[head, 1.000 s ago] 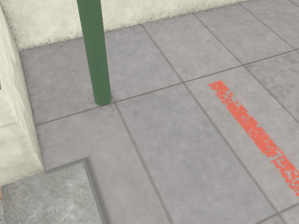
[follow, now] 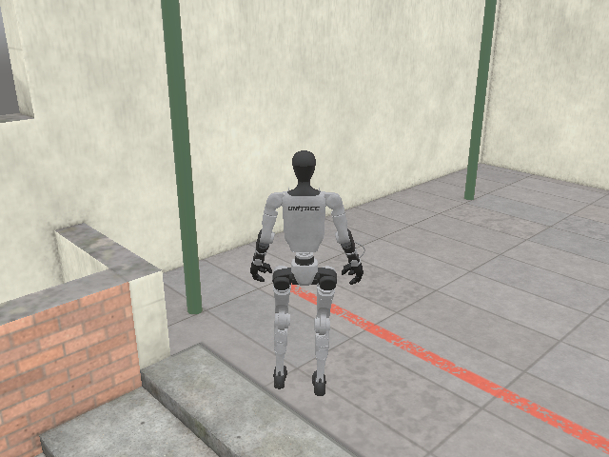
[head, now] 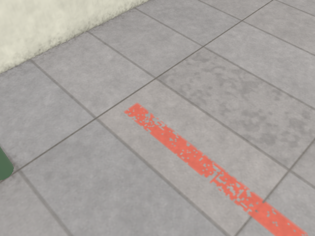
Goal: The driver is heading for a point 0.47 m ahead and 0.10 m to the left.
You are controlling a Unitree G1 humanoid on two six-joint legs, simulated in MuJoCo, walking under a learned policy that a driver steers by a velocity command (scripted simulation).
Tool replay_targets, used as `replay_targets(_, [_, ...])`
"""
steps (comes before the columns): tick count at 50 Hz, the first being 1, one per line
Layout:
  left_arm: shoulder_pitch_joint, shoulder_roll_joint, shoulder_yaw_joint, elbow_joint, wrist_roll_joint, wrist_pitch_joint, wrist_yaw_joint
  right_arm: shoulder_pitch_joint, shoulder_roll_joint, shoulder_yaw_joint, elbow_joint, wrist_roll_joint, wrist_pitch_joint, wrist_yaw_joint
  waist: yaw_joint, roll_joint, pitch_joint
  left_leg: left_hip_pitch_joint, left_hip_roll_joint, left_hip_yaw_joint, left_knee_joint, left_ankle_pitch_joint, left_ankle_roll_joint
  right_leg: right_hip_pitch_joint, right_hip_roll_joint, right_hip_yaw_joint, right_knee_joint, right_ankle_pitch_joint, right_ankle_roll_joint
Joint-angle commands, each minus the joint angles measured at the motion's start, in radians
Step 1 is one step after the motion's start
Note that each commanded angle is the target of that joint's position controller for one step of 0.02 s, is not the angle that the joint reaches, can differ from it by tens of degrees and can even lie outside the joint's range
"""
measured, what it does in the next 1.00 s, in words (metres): steps on the spot, turning left: right foot, then left foot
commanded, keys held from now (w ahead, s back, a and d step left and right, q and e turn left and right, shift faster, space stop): q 0.66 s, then w+q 0.06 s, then w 0.06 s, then w+e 0.22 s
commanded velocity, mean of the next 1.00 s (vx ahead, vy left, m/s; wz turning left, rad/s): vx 0.09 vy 0.00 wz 0.41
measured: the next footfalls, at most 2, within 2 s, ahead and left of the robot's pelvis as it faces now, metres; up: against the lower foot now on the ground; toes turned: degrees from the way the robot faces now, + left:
right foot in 0.30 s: +0.07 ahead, -0.12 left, +0.00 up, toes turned +13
left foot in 0.78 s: -0.02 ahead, +0.11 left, +0.00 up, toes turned +30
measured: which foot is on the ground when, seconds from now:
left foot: down 0.00-0.30, up 0.32-0.76, down 0.78-1.00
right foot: down 0.00-0.04, up 0.06-0.28, down 0.30-0.78, up 0.80-1.00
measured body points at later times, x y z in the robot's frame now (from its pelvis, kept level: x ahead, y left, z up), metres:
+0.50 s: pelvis +0.01 -0.04 +0.01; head +0.04 -0.05 +0.46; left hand +0.04 +0.26 -0.08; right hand +0.22 -0.28 -0.11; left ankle -0.04 +0.11 -0.64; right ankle +0.03 -0.13 -0.73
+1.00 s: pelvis +0.05 +0.05 +0.01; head +0.05 +0.08 +0.46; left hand +0.03 +0.36 -0.11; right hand +0.24 -0.15 -0.09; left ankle -0.05 +0.09 -0.73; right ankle +0.19 -0.07 -0.65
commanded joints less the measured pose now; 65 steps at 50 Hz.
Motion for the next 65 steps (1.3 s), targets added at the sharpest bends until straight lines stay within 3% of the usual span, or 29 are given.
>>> replay_targets(1, [0.058, 0.149, 0.055, -0.061, 0.008, -0.008, 0.021, 0.002, -0.174, -0.047, -0.067, 0.017, -0.001, -0.003, 0.031, 0.140, -0.147, 0.140, 0.131, -0.210, -0.034, 0.538, 0.175, -0.011, -0.055, -0.002, 0.153, 0.271, 0.032])
replay_targets(3, [-0.031, 0.094, 0.048, -0.098, 0.000, 0.002, 0.023, 0.081, -0.182, -0.047, -0.061, -0.004, 0.006, -0.015, -0.031, 0.245, -0.133, 0.259, 0.274, -0.452, -0.147, 0.541, 0.313, -0.257, 0.034, 0.000, 0.368, -0.219, 0.075])
replay_targets(4, [-0.043, 0.102, 0.050, -0.111, -0.008, 0.007, 0.017, 0.097, -0.190, -0.049, -0.065, -0.015, -0.003, -0.018, -0.049, 0.235, -0.141, 0.289, 0.313, -0.505, -0.180, 0.516, 0.346, -0.336, 0.014, 0.068, 0.554, -0.388, 0.084])
replay_targets(7, [-0.003, 0.112, 0.055, -0.104, -0.018, 0.009, 0.012, -0.044, -0.196, -0.057, -0.108, 0.014, -0.001, -0.029, 0.023, 0.119, -0.112, 0.211, 0.199, -0.349, -0.169, 0.386, 0.230, -0.321, -0.053, 0.083, 0.447, -0.246, 0.104])
replay_targets(11, [0.038, 0.093, 0.048, -0.097, -0.026, -0.005, -0.001, -0.054, -0.203, -0.067, -0.119, 0.012, 0.044, -0.037, 0.019, 0.181, -0.143, 0.125, 0.137, -0.330, -0.158, 0.363, 0.199, -0.119, -0.014, 0.036, 0.186, -0.077, 0.127])
replay_targets(13, [0.110, 0.106, 0.055, -0.080, -0.028, -0.011, -0.013, -0.083, -0.195, -0.064, -0.135, 0.022, 0.055, -0.041, 0.060, 0.180, -0.144, 0.075, 0.107, -0.336, -0.131, 0.260, 0.164, 0.005, -0.006, 0.013, -0.014, 0.076, 0.112])
replay_targets(14, [0.136, 0.129, 0.064, -0.073, -0.025, -0.010, -0.015, -0.068, -0.171, -0.057, -0.139, 0.026, 0.058, -0.044, 0.069, 0.150, -0.136, 0.013, 0.066, -0.322, -0.097, 0.117, 0.123, 0.091, -0.031, 0.022, -0.103, 0.128, 0.092])
replay_targets(15, [0.161, 0.204, 0.084, -0.083, -0.007, -0.003, -0.006, -0.033, -0.112, -0.041, -0.142, 0.014, 0.059, -0.042, 0.053, -0.031, -0.127, -0.145, -0.020, -0.239, 0.093, -0.134, 0.055, 0.194, -0.234, 0.219, -0.183, 0.106, 0.022])
replay_targets(16, [0.099, 0.288, 0.097, -0.115, 0.036, 0.006, -0.007, -0.021, -0.087, -0.038, -0.175, 0.008, 0.043, -0.038, 0.020, -0.310, -0.085, -0.307, -0.151, -0.118, 0.311, -0.398, 0.011, 0.109, -0.466, 0.520, -0.255, 0.177, -0.137])
replay_targets(17, [0.063, 0.244, 0.081, -0.148, 0.062, -0.006, -0.007, -0.021, -0.171, -0.061, -0.170, 0.004, 0.030, -0.032, 0.019, -0.245, -0.072, -0.300, -0.078, -0.157, 0.524, -0.403, 0.003, 0.045, -0.515, 0.557, -0.277, 0.164, -0.219])
replay_targets(18, [-0.001, 0.186, 0.064, -0.163, 0.051, -0.016, -0.003, -0.001, -0.209, -0.080, -0.145, 0.016, 0.034, -0.031, -0.009, -0.155, -0.036, -0.300, -0.065, -0.156, 0.608, -0.330, 0.002, 0.014, -0.456, 0.435, -0.257, 0.160, -0.186])
replay_targets(20, [-0.057, 0.155, 0.053, -0.174, 0.009, -0.025, 0.006, 0.049, -0.179, -0.081, -0.103, 0.009, 0.055, -0.041, -0.021, -0.107, -0.005, -0.325, -0.049, -0.129, 0.676, -0.200, -0.028, 0.039, -0.349, 0.256, -0.227, 0.190, -0.110])
replay_targets(23, [0.010, 0.149, 0.047, -0.159, 0.008, -0.020, 0.021, 0.005, -0.133, -0.067, -0.145, 0.017, 0.059, -0.030, 0.019, -0.122, -0.013, -0.334, -0.042, -0.070, 0.666, -0.130, -0.075, 0.091, -0.320, 0.127, -0.211, 0.359, -0.129])
replay_targets(28, [0.068, 0.197, 0.067, -0.147, 0.003, -0.002, 0.026, -0.064, -0.098, -0.042, -0.225, 0.014, 0.062, -0.005, 0.068, -0.145, -0.051, -0.306, 0.012, -0.017, 0.445, -0.147, -0.106, 0.219, -0.381, 0.083, -0.199, 0.419, -0.168])
replay_targets(33, [0.038, 0.234, 0.085, -0.154, -0.012, 0.004, 0.002, -0.060, -0.103, -0.040, -0.269, 0.016, 0.070, 0.020, 0.067, -0.165, -0.060, -0.138, 0.007, 0.079, 0.254, -0.170, -0.060, 0.157, -0.401, 0.003, -0.164, 0.487, -0.164])
replay_targets(36, [0.046, 0.250, 0.094, -0.145, -0.040, 0.000, -0.013, -0.045, -0.100, -0.044, -0.287, 0.024, 0.079, 0.037, 0.055, -0.162, -0.067, -0.035, -0.011, 0.122, 0.096, -0.142, 0.006, 0.123, -0.421, -0.002, -0.161, 0.192, -0.126])
replay_targets(38, [0.045, 0.197, 0.076, -0.126, -0.049, -0.004, -0.019, 0.107, -0.115, -0.059, -0.224, 0.028, 0.069, 0.036, -0.009, -0.110, -0.083, 0.235, -0.069, 0.145, -0.083, -0.093, 0.070, -0.045, -0.362, -0.067, -0.036, -0.014, -0.065])
replay_targets(39, [0.037, 0.122, 0.049, -0.129, -0.024, -0.009, -0.030, 0.240, -0.174, -0.082, -0.184, 0.032, 0.059, 0.024, -0.054, 0.051, -0.123, 0.454, 0.044, -0.046, -0.141, -0.102, 0.126, -0.240, -0.287, -0.161, 0.228, -0.134, 0.007])
replay_targets(40, [-0.027, 0.071, 0.025, -0.211, 0.003, -0.026, -0.037, 0.280, -0.294, -0.094, -0.208, 0.016, 0.034, 0.016, -0.060, 0.287, -0.114, 0.575, 0.336, -0.559, -0.230, -0.218, 0.311, -0.630, -0.131, -0.161, 0.557, -0.375, 0.082])
replay_targets(41, [-0.084, 0.153, 0.045, -0.215, -0.032, -0.047, -0.044, 0.281, -0.238, -0.074, -0.211, -0.004, -0.002, 0.024, -0.105, 0.161, -0.095, 0.474, 0.396, -0.632, -0.325, -0.270, 0.392, -0.684, -0.140, 0.011, 0.678, -0.349, 0.077])
replay_targets(42, [-0.088, 0.194, 0.058, -0.214, -0.059, -0.052, -0.054, 0.226, -0.194, -0.056, -0.207, -0.003, -0.024, 0.024, -0.066, 0.175, -0.016, 0.429, 0.362, -0.526, -0.337, -0.306, 0.351, -0.712, -0.178, 0.034, 0.694, -0.244, 0.056])
replay_targets(44, [-0.048, 0.210, 0.066, -0.166, -0.035, -0.054, -0.055, 0.130, -0.132, -0.032, -0.210, 0.006, -0.041, 0.018, -0.019, 0.130, 0.040, 0.352, 0.263, -0.332, -0.356, -0.239, 0.258, -0.673, -0.217, 0.048, 0.634, -0.036, 0.048])
replay_targets(50, [-0.003, 0.140, 0.049, -0.123, -0.046, -0.052, -0.063, 0.173, -0.125, -0.028, -0.189, -0.028, -0.073, 0.001, -0.016, 0.058, 0.043, 0.329, 0.182, -0.006, -0.393, 0.218, 0.187, -0.606, -0.165, 0.103, 0.504, 0.269, 0.089])
replay_targets(54, [-0.080, 0.105, 0.029, -0.151, -0.041, -0.057, -0.078, 0.184, -0.139, -0.030, -0.174, -0.019, -0.076, -0.005, -0.042, 0.072, 0.087, 0.306, 0.175, 0.100, -0.435, 0.250, 0.158, -0.536, -0.148, 0.041, 0.278, 0.395, 0.085])
replay_targets(59, [-0.184, 0.074, 0.007, -0.209, -0.041, -0.069, -0.117, 0.250, -0.164, -0.038, -0.130, -0.003, -0.055, -0.014, -0.074, 0.047, 0.122, 0.444, 0.225, 0.163, -0.363, 0.480, 0.149, -0.550, -0.129, -0.041, 0.126, 0.311, 0.029])
replay_targets(62, [-0.146, 0.117, 0.022, -0.229, -0.039, -0.061, -0.126, 0.249, -0.210, -0.045, -0.133, -0.006, -0.036, -0.030, -0.011, 0.112, 0.019, 0.501, 0.242, 0.194, -0.157, 1.045, 0.130, -0.384, -0.036, -0.130, 0.121, 0.155, -0.036])
replay_targets(63, [-0.045, 0.156, 0.041, -0.215, -0.043, -0.055, -0.123, 0.244, -0.225, -0.047, -0.135, -0.009, -0.029, -0.035, 0.053, 0.131, -0.051, 0.494, 0.239, 0.201, -0.012, 1.157, 0.122, -0.257, -0.003, -0.137, 0.122, 0.118, -0.065])
replay_targets(64, [0.105, 0.209, 0.067, -0.186, -0.046, -0.051, -0.112, 0.228, -0.231, -0.046, -0.144, -0.002, -0.028, -0.039, 0.141, 0.118, -0.132, 0.396, 0.217, 0.220, 0.186, 1.124, 0.101, -0.020, 0.024, -0.121, 0.061, 0.167, -0.106])
replay_targets(65, [0.256, 0.267, 0.090, -0.158, -0.043, -0.037, -0.089, 0.226, -0.209, -0.034, -0.167, -0.007, -0.043, -0.038, 0.215, 0.043, -0.223, 0.144, 0.176, 0.210, 0.463, 0.799, 0.070, 0.303, -0.079, 0.060, 0.043, 0.168, -0.160])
